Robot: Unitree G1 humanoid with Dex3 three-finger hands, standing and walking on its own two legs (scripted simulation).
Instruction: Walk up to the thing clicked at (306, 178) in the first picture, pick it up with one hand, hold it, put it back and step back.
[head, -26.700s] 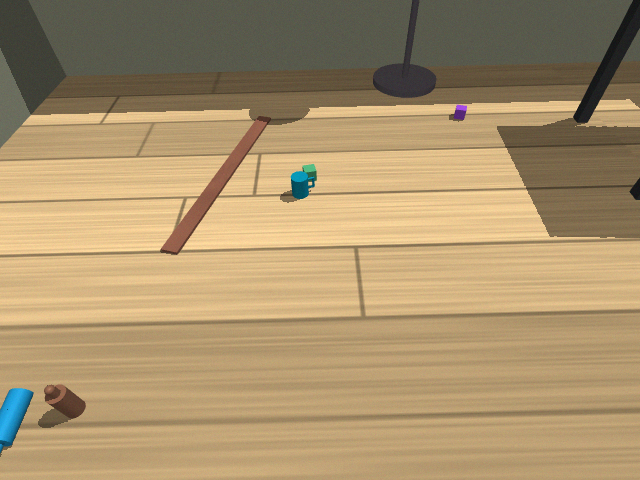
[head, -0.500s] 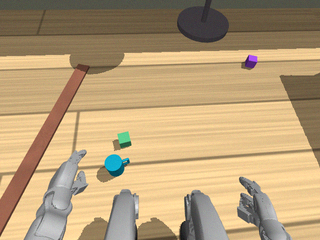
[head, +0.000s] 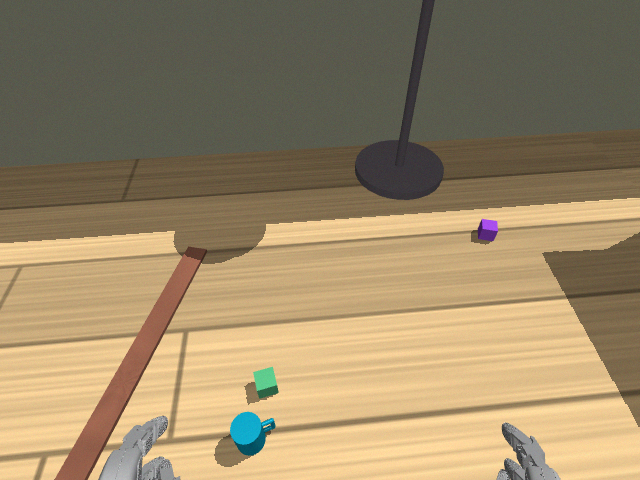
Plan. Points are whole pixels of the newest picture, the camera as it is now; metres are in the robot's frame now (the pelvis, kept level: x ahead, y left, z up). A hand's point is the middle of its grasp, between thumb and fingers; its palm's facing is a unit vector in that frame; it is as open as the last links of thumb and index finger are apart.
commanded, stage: home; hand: left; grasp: from above
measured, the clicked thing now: (254, 431) +0.41 +0.18 -0.65
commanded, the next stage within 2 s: none
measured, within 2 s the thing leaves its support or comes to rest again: neither
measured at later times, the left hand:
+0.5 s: hand out of the picture +0.17 +0.18 -0.04, palm faces +0.07 -0.98 -0.20, open 7.4 cm
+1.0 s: hand out of the picture +0.17 +0.18 -0.04, palm faces +0.06 -0.98 -0.20, open 7.4 cm
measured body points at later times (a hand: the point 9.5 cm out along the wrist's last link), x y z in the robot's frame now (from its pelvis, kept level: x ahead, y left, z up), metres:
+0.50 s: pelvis +0.01 -0.01 +0.01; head +0.03 +0.00 +0.46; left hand +0.16 +0.23 -0.02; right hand +0.18 -0.25 -0.05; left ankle +0.02 +0.13 -0.67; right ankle +0.01 -0.14 -0.67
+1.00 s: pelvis +0.00 +0.00 +0.01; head +0.02 +0.00 +0.46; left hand +0.16 +0.23 -0.02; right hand +0.17 -0.25 -0.05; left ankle +0.02 +0.13 -0.67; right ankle +0.01 -0.14 -0.67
